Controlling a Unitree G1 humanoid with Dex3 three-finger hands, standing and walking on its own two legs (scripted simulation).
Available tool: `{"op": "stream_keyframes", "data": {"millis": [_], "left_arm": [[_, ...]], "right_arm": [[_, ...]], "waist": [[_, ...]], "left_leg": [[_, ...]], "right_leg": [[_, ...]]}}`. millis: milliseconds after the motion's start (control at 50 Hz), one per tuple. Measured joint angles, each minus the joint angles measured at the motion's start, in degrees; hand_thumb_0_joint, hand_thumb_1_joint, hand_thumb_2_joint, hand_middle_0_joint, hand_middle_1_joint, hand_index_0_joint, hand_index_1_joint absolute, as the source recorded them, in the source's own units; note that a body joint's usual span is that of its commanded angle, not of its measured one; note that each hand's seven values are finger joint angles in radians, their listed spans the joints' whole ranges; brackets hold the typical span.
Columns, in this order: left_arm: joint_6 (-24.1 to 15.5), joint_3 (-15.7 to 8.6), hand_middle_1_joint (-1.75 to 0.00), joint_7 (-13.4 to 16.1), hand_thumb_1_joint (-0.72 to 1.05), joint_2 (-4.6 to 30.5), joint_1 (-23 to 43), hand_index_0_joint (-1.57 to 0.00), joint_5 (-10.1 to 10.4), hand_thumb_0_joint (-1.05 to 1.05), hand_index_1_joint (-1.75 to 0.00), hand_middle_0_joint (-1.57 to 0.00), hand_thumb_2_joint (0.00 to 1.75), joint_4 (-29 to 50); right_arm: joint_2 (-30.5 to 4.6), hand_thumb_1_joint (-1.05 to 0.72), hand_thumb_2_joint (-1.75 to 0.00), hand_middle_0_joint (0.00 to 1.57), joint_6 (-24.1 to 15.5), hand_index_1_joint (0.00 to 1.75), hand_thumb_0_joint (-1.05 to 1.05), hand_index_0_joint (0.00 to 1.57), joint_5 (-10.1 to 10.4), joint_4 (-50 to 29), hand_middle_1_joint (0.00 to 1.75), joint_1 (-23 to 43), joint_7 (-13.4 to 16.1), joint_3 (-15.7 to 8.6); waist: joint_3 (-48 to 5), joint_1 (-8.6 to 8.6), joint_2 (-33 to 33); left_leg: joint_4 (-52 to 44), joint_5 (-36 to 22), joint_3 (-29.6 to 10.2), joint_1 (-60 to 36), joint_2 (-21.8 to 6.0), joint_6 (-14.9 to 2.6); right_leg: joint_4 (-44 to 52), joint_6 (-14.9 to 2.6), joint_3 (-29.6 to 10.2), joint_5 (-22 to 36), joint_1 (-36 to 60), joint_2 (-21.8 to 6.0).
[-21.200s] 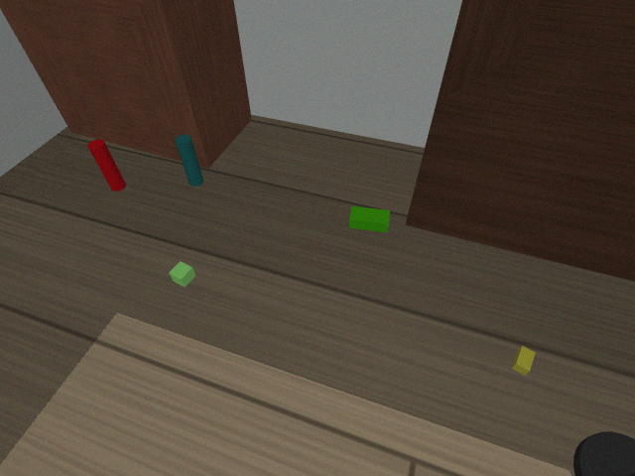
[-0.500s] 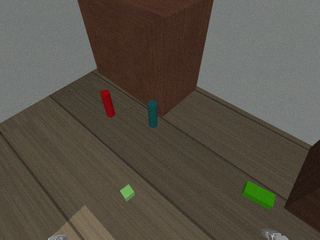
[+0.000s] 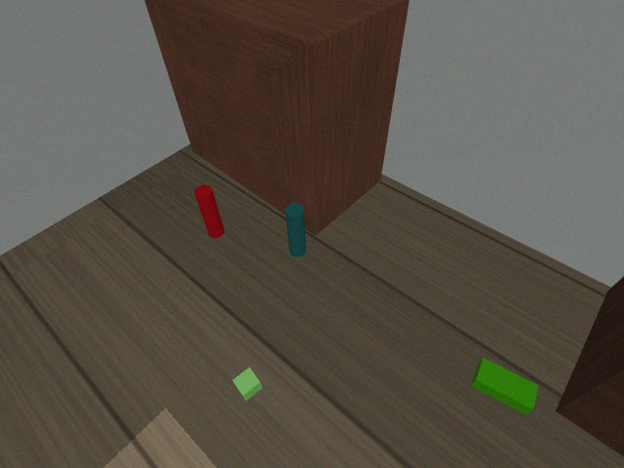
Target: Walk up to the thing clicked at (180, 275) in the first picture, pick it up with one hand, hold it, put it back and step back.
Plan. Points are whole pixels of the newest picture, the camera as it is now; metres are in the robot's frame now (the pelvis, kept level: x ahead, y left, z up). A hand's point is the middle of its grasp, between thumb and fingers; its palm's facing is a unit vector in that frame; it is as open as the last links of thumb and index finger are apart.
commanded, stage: stand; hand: left
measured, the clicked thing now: (247, 384) +0.47 +0.24 -0.75
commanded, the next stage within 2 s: walk up in 0.62 s
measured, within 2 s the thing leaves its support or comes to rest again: neither
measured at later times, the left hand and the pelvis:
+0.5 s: hand out of the picture +0.08 +0.26 -0.15, palm faces -0.03 -0.94 -0.35, open 7.4 cm; pelvis +0.00 +0.00 +0.00, yaw +0 degrees
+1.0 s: hand out of the picture +0.08 +0.31 -0.19, palm faces -0.04 -0.92 -0.39, open 7.4 cm; pelvis -0.07 +0.04 -0.03, yaw +0 degrees
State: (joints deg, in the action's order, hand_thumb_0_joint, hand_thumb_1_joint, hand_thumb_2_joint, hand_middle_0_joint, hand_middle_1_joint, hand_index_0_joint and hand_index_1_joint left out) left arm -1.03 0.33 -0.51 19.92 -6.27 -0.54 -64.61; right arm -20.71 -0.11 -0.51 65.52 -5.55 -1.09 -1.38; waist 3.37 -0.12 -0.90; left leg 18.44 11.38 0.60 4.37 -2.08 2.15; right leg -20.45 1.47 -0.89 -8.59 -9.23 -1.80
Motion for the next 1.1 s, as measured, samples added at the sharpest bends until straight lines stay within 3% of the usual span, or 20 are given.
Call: {"op": "stream_keyframes", "data": {"millis": [620,720,800,880,920,940,1000,1040,1100], "left_arm": [[0.4,0.0,-0.30,-0.2,0.90,0.5,-0.1,-0.20,0.0,0.00,-0.29,-0.21,0.90,0.8],[1.5,-1.8,-0.30,0.3,0.90,1.2,1.7,-0.21,1.0,0.00,-0.30,-0.21,0.90,3.6],[2.7,-2.4,-0.30,0.5,0.90,2.0,3.5,-0.21,0.8,0.00,-0.30,-0.21,0.90,6.3],[4.1,-2.5,-0.30,0.6,0.90,2.5,4.7,-0.21,-0.3,0.00,-0.30,-0.21,0.90,9.1],[4.7,-2.4,-0.30,0.7,0.90,3.1,5.1,-0.21,-0.5,0.00,-0.30,-0.21,0.90,10.5],[4.9,-2.7,-0.30,1.0,0.90,3.6,5.9,-0.21,-0.4,0.00,-0.30,-0.21,0.90,10.9],[5.4,-3.5,-0.30,2.1,0.90,4.4,6.6,-0.20,-0.5,0.00,-0.29,-0.21,0.90,12.3],[5.4,-3.4,-0.30,2.3,0.90,4.1,6.1,-0.20,-0.3,0.00,-0.29,-0.20,0.90,12.6],[5.3,-3.2,-0.30,1.9,0.90,3.5,4.1,-0.20,-0.3,0.00,-0.29,-0.20,0.90,13.6]], "right_arm": [[0.2,-0.91,-0.90,0.20,-0.3,0.30,0.01,0.20,0.0,-0.8,0.30,-1.1,0.2,0.8],[-0.6,-0.91,-0.90,0.20,0.9,0.30,0.01,0.20,1.1,-3.1,0.30,1.1,0.4,0.0],[-2.0,-0.91,-0.90,0.20,1.9,0.30,0.01,0.20,1.3,-5.8,0.30,2.8,0.7,-1.0],[-3.3,-0.91,-0.90,0.20,2.6,0.30,0.01,0.20,1.0,-8.4,0.30,2.1,0.5,-2.1],[-3.7,-0.91,-0.90,0.20,2.4,0.30,0.01,0.20,0.7,-9.6,0.30,0.6,0.3,-2.5],[-3.2,-0.91,-0.90,0.20,2.3,0.30,0.01,0.20,0.3,-9.7,0.30,0.2,0.4,-2.8],[-1.0,-0.91,-0.90,0.20,2.3,0.30,0.01,0.20,-0.9,-9.8,0.30,-1.2,0.5,-2.3],[-0.2,-0.91,-0.90,0.20,2.4,0.30,0.01,0.20,-1.2,-10.1,0.30,-2.5,0.7,-2.0],[0.3,-0.90,-0.89,0.20,2.3,0.30,0.01,0.20,-1.3,-10.9,0.31,-3.4,1.5,-1.8]], "waist": [[-0.2,0.15,0.5],[3.5,0.54,0.6],[6.5,0.48,0.5],[7.3,0.23,1.6],[6.4,-0.45,1.7],[7.0,-0.49,2.6],[8.7,-0.54,4.4],[8.3,-1.12,4.1],[7.9,-0.82,3.6]], "left_leg": [[0.1,0.4,0.0,0.3,-0.1,-0.05],[6.1,2.1,-0.1,4.8,-0.1,-0.39],[13.8,3.5,-0.4,10.2,0.4,-2.03],[23.5,12.4,-0.3,13.2,3.2,-4.26],[20.9,10.3,-0.5,11.9,3.1,-4.48],[21.4,11.3,-0.3,12.3,3.5,-4.12],[21.3,10.3,0.2,12.4,3.5,-4.21],[19.4,8.5,-0.4,12.5,2.8,-4.32],[16.8,6.4,0.3,12.8,2.0,-4.50]], "right_leg": [[0.2,0.03,0.0,-0.2,-0.2,0.0],[-4.1,-0.12,-0.1,-1.1,-3.9,0.1],[-7.8,0.01,-0.2,-1.3,-7.5,-0.2],[-12.6,0.68,-1.4,-2.2,-12.0,-1.8],[-16.4,0.17,-1.4,-3.4,-15.4,-1.9],[-19.7,-0.68,-3.1,-7.6,-17.0,-1.3],[-32.7,-2.39,-8.1,-19.6,-19.8,4.5],[-40.1,-2.64,-8.3,-21.2,-20.7,7.7],[-46.5,-2.15,-7.9,-19.7,-20.2,9.2]]}}
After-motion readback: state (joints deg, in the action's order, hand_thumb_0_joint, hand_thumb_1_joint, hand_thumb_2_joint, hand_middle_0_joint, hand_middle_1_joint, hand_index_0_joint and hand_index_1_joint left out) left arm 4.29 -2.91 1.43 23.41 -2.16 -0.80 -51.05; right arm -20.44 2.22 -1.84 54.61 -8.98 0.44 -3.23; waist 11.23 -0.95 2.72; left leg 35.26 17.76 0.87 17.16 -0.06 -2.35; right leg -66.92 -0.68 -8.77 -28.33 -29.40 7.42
